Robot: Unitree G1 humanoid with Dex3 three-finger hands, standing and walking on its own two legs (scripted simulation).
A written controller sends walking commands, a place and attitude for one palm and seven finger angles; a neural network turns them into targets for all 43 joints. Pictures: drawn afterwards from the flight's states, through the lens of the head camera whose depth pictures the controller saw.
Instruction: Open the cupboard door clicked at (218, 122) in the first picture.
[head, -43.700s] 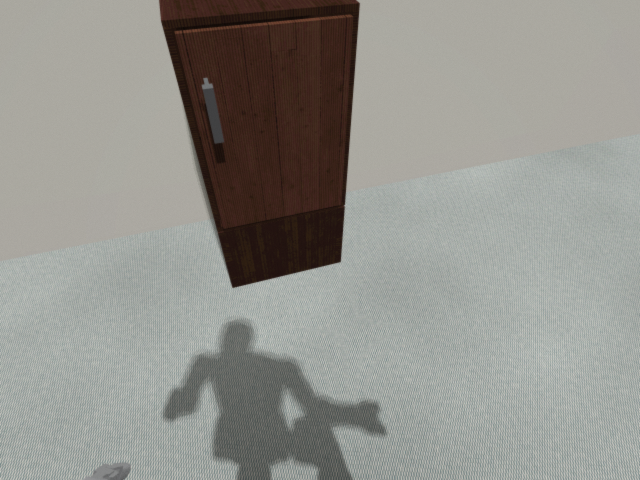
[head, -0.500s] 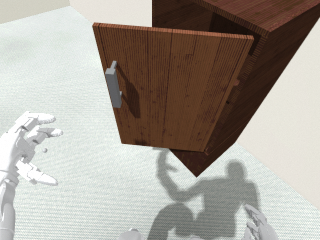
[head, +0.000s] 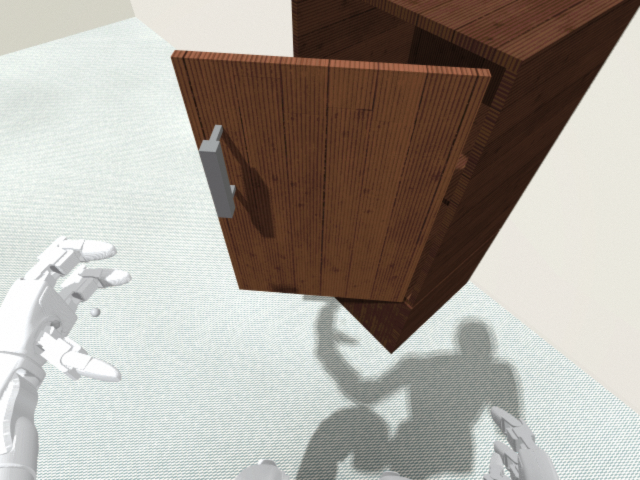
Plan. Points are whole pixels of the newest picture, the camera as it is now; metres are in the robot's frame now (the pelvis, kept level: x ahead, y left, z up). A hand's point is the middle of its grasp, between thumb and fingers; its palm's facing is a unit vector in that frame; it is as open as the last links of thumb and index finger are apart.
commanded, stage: move the hooked fingers beside the handle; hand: left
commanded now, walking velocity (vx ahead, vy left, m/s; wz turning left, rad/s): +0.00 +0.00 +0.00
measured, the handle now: (222, 172) +0.54 +0.18 +0.05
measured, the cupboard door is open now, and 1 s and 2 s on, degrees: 44 44 44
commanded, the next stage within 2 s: none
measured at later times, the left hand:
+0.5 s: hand (127, 260) +0.36 +0.26 +0.07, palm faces -0.02 -1.00 -0.04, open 13.9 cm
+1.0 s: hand (150, 226) +0.42 +0.25 +0.06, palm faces -0.04 -1.00 -0.01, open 14.0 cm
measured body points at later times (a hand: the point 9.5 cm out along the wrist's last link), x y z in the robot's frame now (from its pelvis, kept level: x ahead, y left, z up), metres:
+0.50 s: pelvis +0.00 -0.01 +0.00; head +0.07 +0.00 +0.44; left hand +0.35 +0.32 +0.07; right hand +0.11 -0.27 -0.10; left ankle +0.02 +0.10 -0.69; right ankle +0.01 -0.12 -0.69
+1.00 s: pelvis +0.00 +0.01 -0.01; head +0.09 +0.02 +0.43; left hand +0.41 +0.31 +0.07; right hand +0.08 -0.26 -0.11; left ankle +0.02 +0.10 -0.69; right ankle +0.01 -0.12 -0.69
